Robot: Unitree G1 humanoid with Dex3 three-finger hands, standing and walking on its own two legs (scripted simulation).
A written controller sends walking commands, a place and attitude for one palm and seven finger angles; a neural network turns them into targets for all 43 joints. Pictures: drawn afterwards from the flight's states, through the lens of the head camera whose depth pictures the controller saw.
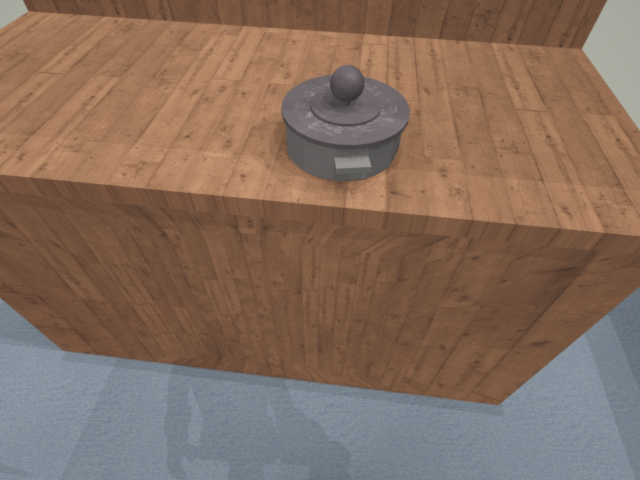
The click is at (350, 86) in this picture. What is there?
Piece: lid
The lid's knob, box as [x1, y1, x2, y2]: [330, 65, 363, 101]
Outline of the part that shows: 343,65 337,68 332,74 330,79 330,87 333,94 338,99 343,101 350,101 360,94 363,88 363,77 360,71 354,66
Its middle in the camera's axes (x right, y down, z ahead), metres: +0.04 -0.24 +0.59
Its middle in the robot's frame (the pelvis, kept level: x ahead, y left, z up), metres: +0.63 +0.00 +0.17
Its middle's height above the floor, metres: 0.95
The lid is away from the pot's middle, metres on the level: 0.00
